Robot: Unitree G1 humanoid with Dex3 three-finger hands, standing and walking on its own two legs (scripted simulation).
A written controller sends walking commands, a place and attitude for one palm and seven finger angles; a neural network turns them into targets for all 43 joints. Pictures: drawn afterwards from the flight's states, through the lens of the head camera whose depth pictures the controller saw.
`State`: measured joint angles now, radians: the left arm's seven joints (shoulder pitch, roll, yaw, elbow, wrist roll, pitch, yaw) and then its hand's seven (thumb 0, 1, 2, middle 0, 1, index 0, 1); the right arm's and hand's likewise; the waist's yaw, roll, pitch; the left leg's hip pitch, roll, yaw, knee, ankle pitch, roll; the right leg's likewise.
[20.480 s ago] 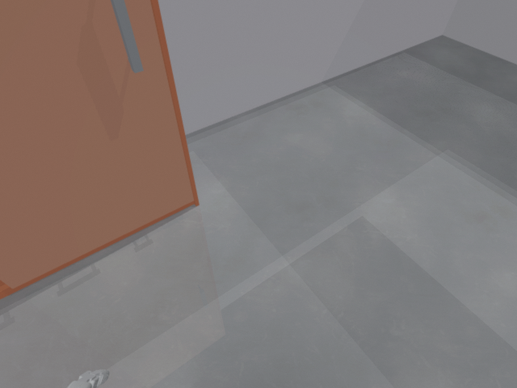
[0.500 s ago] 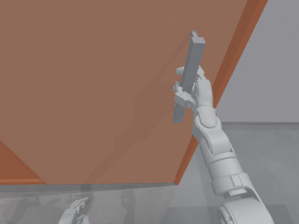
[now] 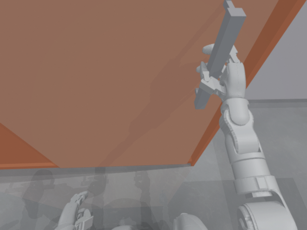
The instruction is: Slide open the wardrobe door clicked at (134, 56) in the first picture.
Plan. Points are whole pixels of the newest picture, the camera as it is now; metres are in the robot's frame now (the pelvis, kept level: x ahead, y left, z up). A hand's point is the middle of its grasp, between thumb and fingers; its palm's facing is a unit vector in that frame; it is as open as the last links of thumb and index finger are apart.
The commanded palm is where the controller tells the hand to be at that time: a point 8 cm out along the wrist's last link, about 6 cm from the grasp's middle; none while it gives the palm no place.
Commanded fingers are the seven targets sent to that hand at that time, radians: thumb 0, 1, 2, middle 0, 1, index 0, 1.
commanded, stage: step sideways, sliding the door along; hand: right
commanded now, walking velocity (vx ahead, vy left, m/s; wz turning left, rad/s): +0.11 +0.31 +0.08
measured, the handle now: (210, 64) +0.47 -0.12 +0.16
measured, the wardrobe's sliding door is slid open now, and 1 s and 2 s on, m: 0.03 0.17 0.60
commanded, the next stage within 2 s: none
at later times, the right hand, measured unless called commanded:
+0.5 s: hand (196, 77) +0.43 -0.08 +0.15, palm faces +0.22 +0.97 -0.09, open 6.1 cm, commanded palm +0.39 -0.06 +0.15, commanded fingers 0.00 -0.90 -0.90 0.45 1.40 0.45 1.40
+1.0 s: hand (143, 77) +0.42 +0.04 +0.15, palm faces +0.32 +0.95 -0.07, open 6.4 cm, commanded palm +0.38 +0.07 +0.14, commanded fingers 0.00 -0.90 -0.90 0.45 1.40 0.45 1.40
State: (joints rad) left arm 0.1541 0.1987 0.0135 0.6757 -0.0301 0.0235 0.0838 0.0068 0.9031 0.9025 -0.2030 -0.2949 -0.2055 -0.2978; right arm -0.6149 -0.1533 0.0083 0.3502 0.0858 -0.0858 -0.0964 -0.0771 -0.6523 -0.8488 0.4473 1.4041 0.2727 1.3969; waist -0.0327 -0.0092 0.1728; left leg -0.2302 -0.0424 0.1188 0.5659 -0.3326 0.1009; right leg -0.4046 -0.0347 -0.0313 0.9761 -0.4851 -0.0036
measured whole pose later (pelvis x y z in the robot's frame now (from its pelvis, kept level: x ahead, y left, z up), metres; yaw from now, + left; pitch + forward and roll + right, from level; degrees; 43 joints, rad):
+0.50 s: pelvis +0.04 +0.12 +0.00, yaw -2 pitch -4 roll +5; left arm 0.08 0.13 -0.01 0.58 -0.05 -0.03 0.00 0.01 0.90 0.90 -0.21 -0.30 -0.21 -0.30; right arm -0.57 -0.23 -0.01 0.16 0.09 -0.09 -0.11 -0.06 -0.64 -0.83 0.45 1.40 0.33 1.40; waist -0.18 -0.09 0.30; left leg -0.31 0.06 0.06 0.72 -0.29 -0.02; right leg -0.19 -0.32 0.04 0.60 -0.33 0.15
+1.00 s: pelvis +0.08 +0.25 +0.00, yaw -1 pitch -5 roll +6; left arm 0.11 0.18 0.05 0.53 -0.05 -0.09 -0.02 0.01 0.90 0.90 -0.20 -0.29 -0.20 -0.30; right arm -0.31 -0.19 -0.08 -0.11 0.05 -0.09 -0.16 -0.04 -0.66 -0.79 0.45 1.40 0.28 1.32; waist -0.16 -0.10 0.32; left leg -0.40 0.05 0.07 0.95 -0.42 -0.03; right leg -0.13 -0.37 -0.06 0.53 -0.29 0.16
